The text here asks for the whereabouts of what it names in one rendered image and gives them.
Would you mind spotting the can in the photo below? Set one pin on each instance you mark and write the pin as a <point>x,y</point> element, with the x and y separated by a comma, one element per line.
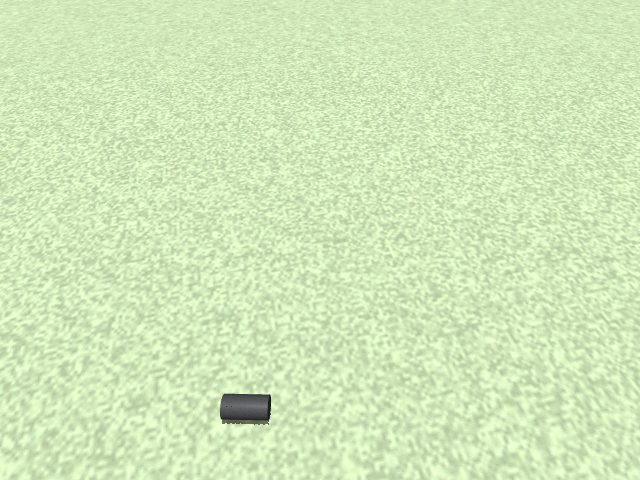
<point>245,407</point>

